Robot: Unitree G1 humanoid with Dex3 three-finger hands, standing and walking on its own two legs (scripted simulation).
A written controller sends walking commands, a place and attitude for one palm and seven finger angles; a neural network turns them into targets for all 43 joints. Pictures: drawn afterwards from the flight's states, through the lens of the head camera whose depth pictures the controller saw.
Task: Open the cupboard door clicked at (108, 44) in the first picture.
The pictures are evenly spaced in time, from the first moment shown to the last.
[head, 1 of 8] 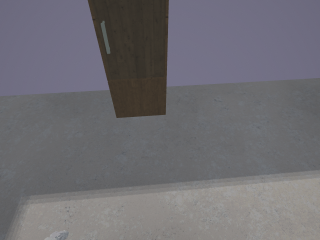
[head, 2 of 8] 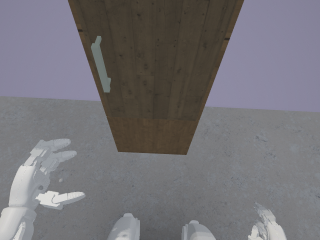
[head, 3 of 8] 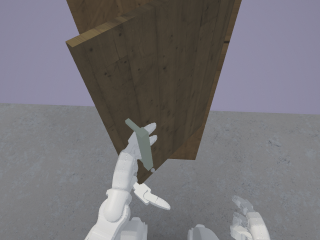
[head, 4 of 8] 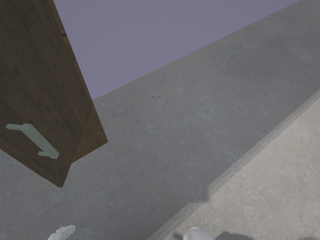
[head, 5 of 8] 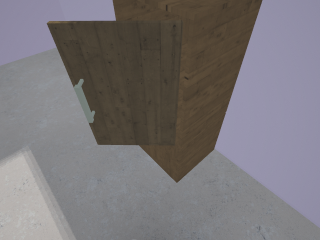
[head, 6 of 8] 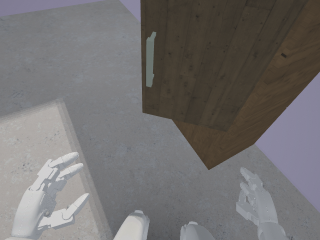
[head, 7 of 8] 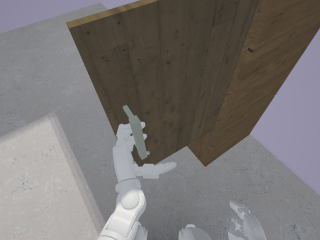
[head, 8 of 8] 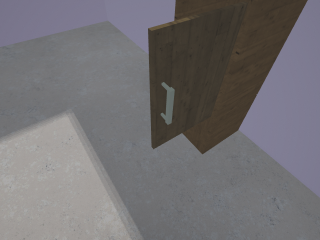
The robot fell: no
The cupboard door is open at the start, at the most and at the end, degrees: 0 90 89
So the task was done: yes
